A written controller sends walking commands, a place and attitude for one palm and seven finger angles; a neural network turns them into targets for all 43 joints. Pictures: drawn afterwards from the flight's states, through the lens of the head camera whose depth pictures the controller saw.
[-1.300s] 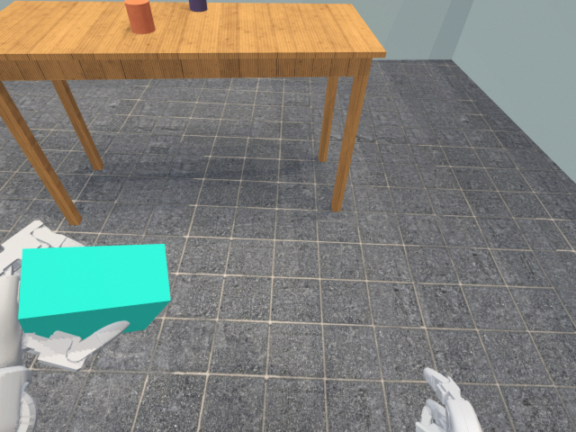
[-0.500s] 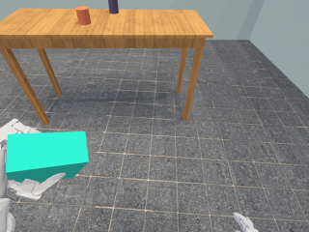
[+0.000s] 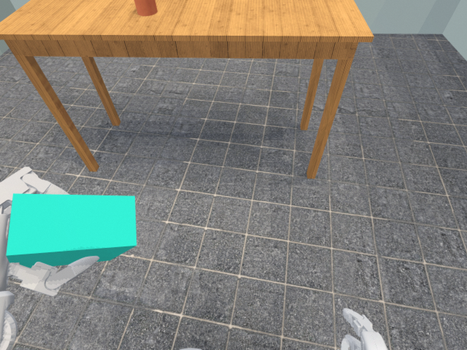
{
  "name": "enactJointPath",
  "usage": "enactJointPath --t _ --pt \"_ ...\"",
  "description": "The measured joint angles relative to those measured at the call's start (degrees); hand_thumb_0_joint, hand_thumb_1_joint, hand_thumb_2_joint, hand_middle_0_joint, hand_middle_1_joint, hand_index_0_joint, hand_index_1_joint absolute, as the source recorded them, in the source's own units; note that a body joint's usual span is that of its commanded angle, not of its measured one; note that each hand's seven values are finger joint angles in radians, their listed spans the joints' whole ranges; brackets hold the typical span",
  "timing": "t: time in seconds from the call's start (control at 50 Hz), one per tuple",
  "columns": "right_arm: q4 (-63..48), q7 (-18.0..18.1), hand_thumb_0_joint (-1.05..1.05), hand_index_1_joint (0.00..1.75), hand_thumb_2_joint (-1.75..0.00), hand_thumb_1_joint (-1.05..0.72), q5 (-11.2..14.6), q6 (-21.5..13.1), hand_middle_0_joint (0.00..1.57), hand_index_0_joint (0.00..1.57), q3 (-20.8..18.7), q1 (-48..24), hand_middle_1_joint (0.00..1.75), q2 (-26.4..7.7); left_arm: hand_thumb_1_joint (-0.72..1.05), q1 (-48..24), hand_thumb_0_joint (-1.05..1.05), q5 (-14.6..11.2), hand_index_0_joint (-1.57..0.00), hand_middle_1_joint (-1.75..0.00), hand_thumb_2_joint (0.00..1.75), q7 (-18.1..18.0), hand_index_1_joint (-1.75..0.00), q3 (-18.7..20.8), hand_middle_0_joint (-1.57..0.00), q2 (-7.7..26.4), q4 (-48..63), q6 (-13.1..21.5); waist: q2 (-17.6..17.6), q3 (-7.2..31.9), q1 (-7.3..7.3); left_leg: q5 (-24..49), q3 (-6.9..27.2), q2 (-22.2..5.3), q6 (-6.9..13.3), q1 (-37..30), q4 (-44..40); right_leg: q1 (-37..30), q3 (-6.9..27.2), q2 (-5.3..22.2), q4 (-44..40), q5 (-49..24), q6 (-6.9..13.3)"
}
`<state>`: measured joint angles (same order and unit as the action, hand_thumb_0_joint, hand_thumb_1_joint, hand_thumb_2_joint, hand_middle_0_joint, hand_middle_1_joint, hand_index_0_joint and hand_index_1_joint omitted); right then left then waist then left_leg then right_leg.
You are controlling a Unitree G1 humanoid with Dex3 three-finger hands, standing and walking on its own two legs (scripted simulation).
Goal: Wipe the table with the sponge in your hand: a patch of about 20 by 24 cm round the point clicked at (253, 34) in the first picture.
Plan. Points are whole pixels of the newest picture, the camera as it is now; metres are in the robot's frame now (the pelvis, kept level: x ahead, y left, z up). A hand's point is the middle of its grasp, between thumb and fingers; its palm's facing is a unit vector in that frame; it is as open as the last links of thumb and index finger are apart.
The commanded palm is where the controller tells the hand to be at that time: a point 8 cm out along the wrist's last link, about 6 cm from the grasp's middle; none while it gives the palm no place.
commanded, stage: walk to a spot facing it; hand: left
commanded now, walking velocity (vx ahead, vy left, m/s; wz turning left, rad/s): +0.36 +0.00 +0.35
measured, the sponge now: (89, 233) +0.24 +0.19 +0.16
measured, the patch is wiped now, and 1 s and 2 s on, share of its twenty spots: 0.00 0.00 0.00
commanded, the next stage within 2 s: none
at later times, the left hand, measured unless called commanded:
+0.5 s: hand (60, 149) +0.34 +0.26 +0.20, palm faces +0.50 -0.75 -0.44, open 9.9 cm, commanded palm +0.27 +0.29 +0.20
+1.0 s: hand (76, 117) +0.41 +0.26 +0.20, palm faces +0.64 -0.61 -0.46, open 9.9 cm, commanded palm +0.34 +0.29 +0.20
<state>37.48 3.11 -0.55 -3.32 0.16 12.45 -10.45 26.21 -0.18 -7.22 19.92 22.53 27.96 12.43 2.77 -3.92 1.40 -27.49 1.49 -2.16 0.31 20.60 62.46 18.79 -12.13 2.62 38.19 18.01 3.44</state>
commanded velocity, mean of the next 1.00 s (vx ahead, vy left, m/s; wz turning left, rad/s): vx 0.29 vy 0.00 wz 0.44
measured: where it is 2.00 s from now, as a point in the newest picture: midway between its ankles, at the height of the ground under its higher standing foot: (270, 311)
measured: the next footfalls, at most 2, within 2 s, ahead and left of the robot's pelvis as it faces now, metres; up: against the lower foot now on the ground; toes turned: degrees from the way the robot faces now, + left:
left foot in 0.32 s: +0.22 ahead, +0.15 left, +0.00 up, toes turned +16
right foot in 0.62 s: +0.29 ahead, -0.14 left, +0.00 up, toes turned +1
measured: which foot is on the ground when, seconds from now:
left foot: up 0.00-0.30, down 0.32-0.64, up 0.66-1.00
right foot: down 0.00-0.32, up 0.34-0.60, down 0.62-1.00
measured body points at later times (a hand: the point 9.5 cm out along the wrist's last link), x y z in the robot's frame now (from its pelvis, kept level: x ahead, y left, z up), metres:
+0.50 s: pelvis +0.15 +0.00 +0.00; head +0.17 +0.00 +0.45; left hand +0.31 +0.29 +0.22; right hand +0.36 -0.18 -0.08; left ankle +0.18 +0.14 -0.72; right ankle +0.15 -0.13 -0.66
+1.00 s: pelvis +0.29 -0.03 +0.01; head +0.33 -0.01 +0.46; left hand +0.37 +0.29 +0.22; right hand +0.54 -0.23 -0.07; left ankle +0.33 +0.11 -0.70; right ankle +0.25 -0.14 -0.72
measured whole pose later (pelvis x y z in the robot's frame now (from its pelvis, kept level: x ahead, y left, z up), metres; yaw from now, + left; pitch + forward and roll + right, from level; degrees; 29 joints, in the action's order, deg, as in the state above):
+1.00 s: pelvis +0.29 -0.03 +0.01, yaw +21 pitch +0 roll +4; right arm 30.6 3.8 -0.4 -2.3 -4.3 12.1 -15.9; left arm 30.2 -0.9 -11.0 22.1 22.6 36.8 12.4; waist -4.0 -5.6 0.2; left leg -16.1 -13.5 -2.5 -1.0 25.1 36.3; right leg 9.1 -17.4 11.6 36.1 25.1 -1.0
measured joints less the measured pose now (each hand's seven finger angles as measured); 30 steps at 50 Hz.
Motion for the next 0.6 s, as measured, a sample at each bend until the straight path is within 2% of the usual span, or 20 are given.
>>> enactJointPath --t 0.02,0.06,0.1,0.2,0.28,0.32,0.34,0.38,0.4,0.44,0.48,0.52,0.6 --pt "0.37 0.03 0.02 0.30 -0.90 -0.90 0.00 0.65 0.21 0.21 -0.29 -0.51 0.30 -0.69 -0.47 -0.04 -0.01 -0.02 -0.78 -1.32 0.97 0.09 -1.32 0.17 -0.78 -0.58 -0.63 0.15 -0.32 -0.07 -0.32 0.95 -0.82 0.26 -0.22 2.80 5.43 -0.84 -0.09 0.33 -0.28 0.98 0.13" --pt "0.36 0.15 0.02 0.30 -0.90 -0.90 -0.06 1.66 0.21 0.21 -0.82 -1.15 0.30 -1.90 -0.47 0.74 -0.01 0.10 -0.78 -1.32 0.97 0.06 -1.33 0.60 -0.78 -1.57 -1.30 0.40 -0.88 -0.16 -0.49 3.70 -2.42 -0.27 -0.91 7.63 11.18 -3.04 -0.65 0.79 -2.38 1.25 -0.33" --pt "-0.24 0.27 0.02 0.30 -0.90 -0.91 -0.13 2.06 0.21 0.21 -1.36 -1.35 0.30 -2.78 -0.47 1.52 -0.01 0.24 -0.78 -1.32 0.97 -0.19 -1.33 0.67 -0.78 -2.10 -1.06 0.35 -1.73 -0.37 -0.58 6.45 -3.98 -1.45 -1.38 11.07 10.31 -5.32 -1.51 1.22 -5.07 1.01 -0.40" --pt "-3.18 0.47 0.02 0.30 -0.90 -0.91 -0.28 1.70 0.20 0.20 -2.42 -1.03 0.30 -3.95 -0.47 2.25 -0.01 0.27 -0.78 -1.32 0.98 -1.60 -1.33 0.16 -0.78 -2.00 3.11 0.07 -4.89 -1.56 -1.59 10.05 -8.65 -3.65 -0.97 11.22 -9.83 -9.71 -3.25 3.09 -8.79 1.89 -1.08" --pt "-5.46 0.82 0.02 0.30 -0.90 -0.91 -0.13 1.15 0.20 0.20 -2.71 -1.00 0.30 -3.76 -0.47 2.75 -0.01 0.01 -0.78 -1.32 0.98 -3.02 -1.33 0.42 -0.78 -1.50 6.77 -0.18 -6.97 -1.77 -2.65 12.34 -12.18 -2.22 -0.28 5.78 -24.20 -11.58 -3.33 4.98 -6.33 5.64 -2.49" --pt "-7.05 1.07 0.02 0.30 -0.90 -0.91 -0.02 0.77 0.20 0.20 -2.50 -1.17 0.30 -4.00 -0.47 2.71 -0.01 -0.17 -0.78 -1.32 0.98 -3.71 -1.33 0.99 -0.78 -1.32 7.80 0.01 -6.55 -0.95 -2.97 14.96 -13.18 -1.06 0.88 0.96 -30.73 -9.99 -2.48 5.90 0.75 9.15 -3.30" --pt "-7.40 1.16 0.02 0.30 -0.90 -0.91 0.04 0.40 0.20 0.20 -2.70 -1.94 0.30 -3.70 -0.47 1.79 -0.01 -0.39 -0.78 -1.32 0.98 -3.93 -1.33 1.37 -0.78 -0.98 7.61 0.19 -5.98 -0.89 -2.55 18.82 -12.77 -1.25 1.31 0.77 -30.40 -7.67 -0.84 5.84 7.75 10.52 -3.79" --pt "-6.50 0.85 0.02 0.30 -0.90 -0.91 0.41 0.00 0.20 0.20 -2.63 -4.03 0.30 -1.31 -0.47 -2.48 -0.01 -0.32 -0.78 -1.32 0.98 -3.63 -1.33 1.76 -0.78 0.64 4.66 0.38 -6.75 -1.83 -1.60 16.52 -11.92 -0.77 1.40 1.57 -25.60 -2.16 5.08 4.35 22.27 13.34 -4.39" --pt "-5.95 0.50 0.02 0.30 -0.90 -0.91 0.60 0.00 0.20 0.20 -2.11 -4.72 0.30 -0.18 -0.47 -4.14 -0.01 -0.24 -0.78 -1.32 0.98 -3.11 -1.33 1.93 -0.78 1.23 3.01 0.13 -6.75 -1.72 -1.22 15.02 -11.34 -0.75 1.34 1.61 -24.78 0.74 6.88 3.46 27.37 13.55 -4.71" --pt "-5.31 -0.22 0.02 0.30 -0.90 -0.91 0.85 -0.13 0.20 0.20 -0.91 -5.26 0.30 1.89 -0.47 -5.12 -0.01 -0.31 -0.78 -1.32 0.98 -2.34 -1.33 2.46 -0.78 1.69 1.51 -0.72 -6.15 -1.09 -0.56 13.66 -10.18 -1.12 1.07 1.31 -25.04 5.72 8.32 2.83 31.42 12.43 -5.20" --pt "-5.06 -0.81 0.02 0.30 -0.90 -0.91 0.96 -0.84 0.20 0.20 0.26 -4.66 0.30 3.52 -0.47 -3.43 -0.01 -0.70 -0.78 -1.32 0.98 -1.99 -1.33 2.76 -0.78 1.17 2.52 -0.92 -5.24 -0.50 -0.38 13.78 -9.31 -1.75 0.40 0.52 -26.57 8.83 8.22 3.43 28.44 9.87 -5.59" --pt "-4.81 -1.08 0.02 0.30 -0.90 -0.91 0.87 -1.82 0.20 0.20 1.19 -3.17 0.30 4.50 -0.47 -0.77 -0.01 -1.05 -0.78 -1.32 0.98 -1.74 -1.33 2.47 -0.78 0.30 4.28 -0.43 -4.07 -0.06 -0.67 13.99 -8.33 -2.42 -0.40 -0.58 -28.30 9.38 7.30 4.14 21.22 7.26 -5.93" --pt "-3.75 -0.53 0.01 0.30 -0.90 -0.90 0.62 -2.82 0.21 0.21 2.09 0.51 0.30 4.60 -0.47 2.44 -0.01 -1.04 -0.78 -1.32 0.98 -1.46 -1.33 1.61 -0.78 -0.32 5.01 0.70 -1.13 0.77 -2.06 12.31 -5.44 -3.75 -1.62 -1.97 -28.38 4.35 4.39 3.60 5.01 4.00 -6.75"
